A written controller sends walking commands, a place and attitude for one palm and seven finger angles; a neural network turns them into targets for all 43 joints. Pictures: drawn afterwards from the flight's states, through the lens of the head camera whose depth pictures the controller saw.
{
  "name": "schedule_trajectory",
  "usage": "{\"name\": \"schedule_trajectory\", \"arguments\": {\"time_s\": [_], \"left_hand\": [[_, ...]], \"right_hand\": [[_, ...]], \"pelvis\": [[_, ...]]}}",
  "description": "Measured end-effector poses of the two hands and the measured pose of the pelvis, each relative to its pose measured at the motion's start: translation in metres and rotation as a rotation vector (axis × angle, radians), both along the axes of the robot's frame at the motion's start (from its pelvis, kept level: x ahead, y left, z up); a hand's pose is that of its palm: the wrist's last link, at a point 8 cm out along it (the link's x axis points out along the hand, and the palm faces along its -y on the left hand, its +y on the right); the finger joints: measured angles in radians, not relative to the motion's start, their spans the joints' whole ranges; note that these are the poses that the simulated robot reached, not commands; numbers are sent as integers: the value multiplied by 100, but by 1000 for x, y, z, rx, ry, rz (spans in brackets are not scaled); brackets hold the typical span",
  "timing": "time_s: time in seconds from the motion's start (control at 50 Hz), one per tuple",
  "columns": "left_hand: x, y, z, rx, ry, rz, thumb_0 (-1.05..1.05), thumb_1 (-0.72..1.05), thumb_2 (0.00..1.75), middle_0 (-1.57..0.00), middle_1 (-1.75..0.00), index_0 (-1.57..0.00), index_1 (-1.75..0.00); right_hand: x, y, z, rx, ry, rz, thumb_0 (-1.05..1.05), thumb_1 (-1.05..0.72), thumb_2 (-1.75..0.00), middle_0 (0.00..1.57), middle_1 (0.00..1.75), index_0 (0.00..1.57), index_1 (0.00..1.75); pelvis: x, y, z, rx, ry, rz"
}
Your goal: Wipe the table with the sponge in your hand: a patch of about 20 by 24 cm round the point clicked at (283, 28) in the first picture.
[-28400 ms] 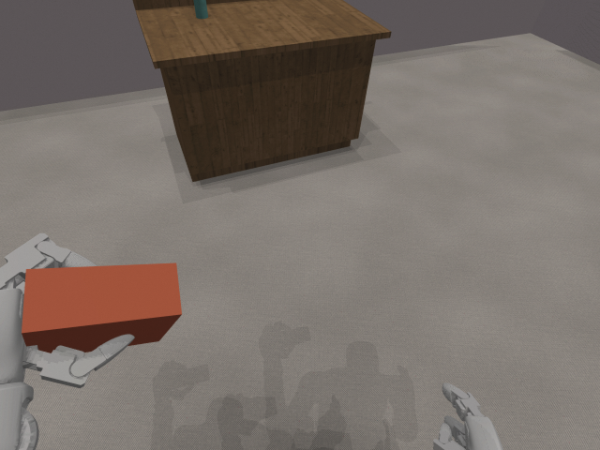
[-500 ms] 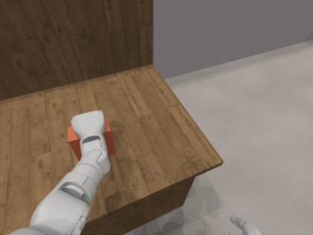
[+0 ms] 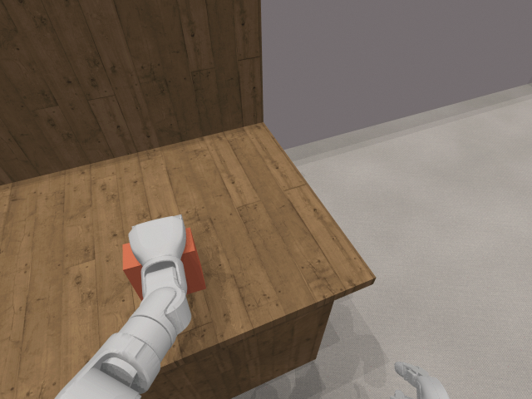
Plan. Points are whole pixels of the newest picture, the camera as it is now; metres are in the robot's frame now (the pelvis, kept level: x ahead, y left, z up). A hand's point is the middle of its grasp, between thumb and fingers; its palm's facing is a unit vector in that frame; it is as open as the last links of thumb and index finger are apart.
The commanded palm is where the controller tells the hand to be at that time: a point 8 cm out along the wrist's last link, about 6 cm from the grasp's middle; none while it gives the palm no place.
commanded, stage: wipe back along the third lane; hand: left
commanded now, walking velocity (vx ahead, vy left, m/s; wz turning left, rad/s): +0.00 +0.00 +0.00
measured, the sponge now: (169, 274) +0.34 +0.21 -0.05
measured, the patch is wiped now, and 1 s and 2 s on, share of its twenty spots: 1.00 1.00 1.00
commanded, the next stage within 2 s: slide back across to the middle lane in 0.88 s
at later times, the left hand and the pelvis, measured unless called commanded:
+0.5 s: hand (174, 278) +0.31 +0.19 +0.00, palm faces -0.04 -0.02 -1.00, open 9.6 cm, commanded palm +0.26 +0.16 +0.02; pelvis -0.01 -0.01 +0.00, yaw +0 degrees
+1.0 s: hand (175, 281) +0.30 +0.18 +0.00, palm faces -0.06 -0.03 -1.00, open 9.6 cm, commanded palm +0.26 +0.17 +0.03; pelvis -0.01 -0.01 +0.00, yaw +0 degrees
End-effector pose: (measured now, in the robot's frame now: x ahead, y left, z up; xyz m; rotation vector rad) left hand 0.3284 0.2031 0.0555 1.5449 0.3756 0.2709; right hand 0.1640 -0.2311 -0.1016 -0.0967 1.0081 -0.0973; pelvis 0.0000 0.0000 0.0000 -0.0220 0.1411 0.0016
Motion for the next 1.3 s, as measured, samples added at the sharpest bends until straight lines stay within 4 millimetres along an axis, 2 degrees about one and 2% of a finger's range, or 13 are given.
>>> {"name": "schedule_trajectory", "arguments": {"time_s": [0.28,0.52,0.7,0.84,1.14,1.3], "left_hand": [[-19,-13,0,0,-7,-18,0,-45,108,-75,-140,-75,-142],[-41,-24,-1,-12,-22,-31,0,-45,108,-75,-140,-75,-142],[-44,-26,-2,-15,-17,-25,0,-45,108,-74,-140,-75,-142],[-43,-25,-2,-20,-11,-23,1,-45,108,-74,-140,-75,-142],[-44,-20,-1,-48,-16,-15,0,-45,108,-75,-140,-75,-142],[-53,-8,4,-69,-17,12,0,-45,108,-75,-140,-75,-142]], "right_hand": [[-3,-4,0,22,-31,4,1,-91,-90,20,30,19,30],[21,-2,13,39,-106,33,1,-91,-90,20,30,19,30],[33,1,20,39,-145,51,1,-91,-90,20,30,19,30],[26,-1,16,30,-128,45,1,-91,-90,20,30,19,30],[-4,-11,4,14,-80,-8,2,-91,-90,20,30,19,30],[-4,-17,10,7,-107,-27,2,-91,-90,20,30,19,30]], "pelvis": [[-7,-7,0,7,-21,-5],[-7,-10,1,13,-48,-8],[-10,-12,0,15,-51,-7],[-11,-13,-1,15,-48,-8],[-16,-14,-1,17,-48,-20],[-14,-15,2,18,-70,-27]]}}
